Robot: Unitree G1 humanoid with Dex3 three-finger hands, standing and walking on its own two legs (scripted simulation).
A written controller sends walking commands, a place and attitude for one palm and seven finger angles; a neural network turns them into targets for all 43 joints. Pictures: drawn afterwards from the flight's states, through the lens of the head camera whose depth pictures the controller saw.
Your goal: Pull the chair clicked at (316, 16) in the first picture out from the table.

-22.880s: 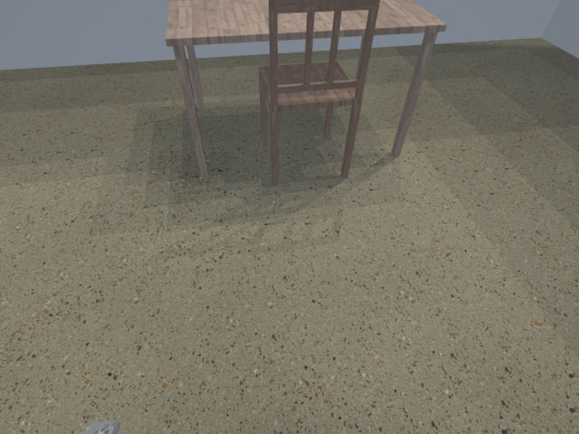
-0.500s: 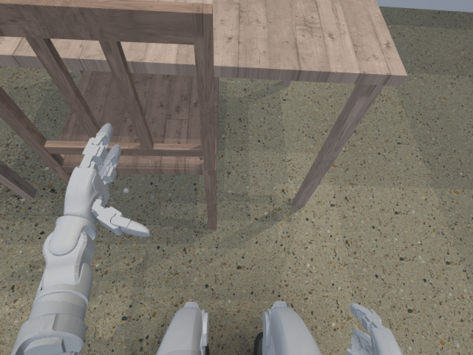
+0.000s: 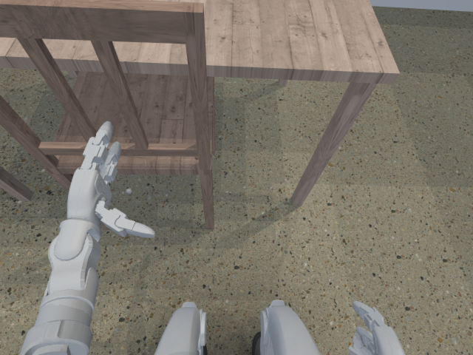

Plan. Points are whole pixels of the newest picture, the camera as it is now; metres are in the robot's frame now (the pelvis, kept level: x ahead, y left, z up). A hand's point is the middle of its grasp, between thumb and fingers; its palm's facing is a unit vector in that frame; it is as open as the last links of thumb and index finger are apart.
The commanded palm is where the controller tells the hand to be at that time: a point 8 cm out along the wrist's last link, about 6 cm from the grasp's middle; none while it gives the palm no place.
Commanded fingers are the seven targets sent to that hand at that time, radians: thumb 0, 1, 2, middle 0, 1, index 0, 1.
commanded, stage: push the fingers through the gap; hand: left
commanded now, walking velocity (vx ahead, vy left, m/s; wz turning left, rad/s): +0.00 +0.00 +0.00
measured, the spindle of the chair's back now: (69, 102) +0.55 +0.32 +0.04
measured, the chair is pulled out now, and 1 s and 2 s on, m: -0.03 -0.03 -0.03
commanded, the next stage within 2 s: hook a spindle and tug to test in 1.52 s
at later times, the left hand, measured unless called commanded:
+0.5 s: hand (123, 160) +0.43 +0.21 +0.03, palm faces +0.00 -1.00 -0.05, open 16.9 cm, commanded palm +0.41 +0.25 +0.03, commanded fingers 0.00 -0.50 0.30 -0.06 -0.08 -0.06 -0.08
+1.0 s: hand (131, 138) +0.48 +0.20 +0.02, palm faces -0.01 -1.00 -0.03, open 16.9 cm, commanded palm +0.47 +0.24 +0.02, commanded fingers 0.00 -0.50 0.30 -0.06 -0.08 -0.06 -0.08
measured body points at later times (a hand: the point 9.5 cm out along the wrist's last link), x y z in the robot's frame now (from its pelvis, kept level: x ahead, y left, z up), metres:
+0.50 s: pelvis +0.00 +0.00 -0.01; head +0.13 +0.02 +0.42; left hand +0.43 +0.26 +0.03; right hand +0.10 -0.26 -0.12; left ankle +0.02 +0.10 -0.62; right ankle +0.04 -0.12 -0.62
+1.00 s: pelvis +0.00 +0.01 -0.01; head +0.15 +0.04 +0.41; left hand +0.47 +0.25 +0.03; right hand +0.06 -0.25 -0.12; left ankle +0.02 +0.10 -0.62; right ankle +0.04 -0.12 -0.62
